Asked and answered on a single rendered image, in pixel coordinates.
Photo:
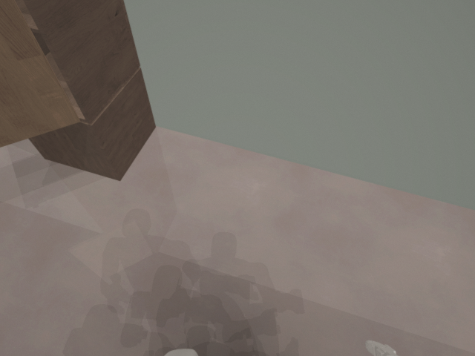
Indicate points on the cupboard door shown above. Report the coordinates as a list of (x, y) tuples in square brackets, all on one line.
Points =
[(32, 101)]

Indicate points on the right robot hand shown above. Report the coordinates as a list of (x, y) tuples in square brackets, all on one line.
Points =
[(378, 349)]

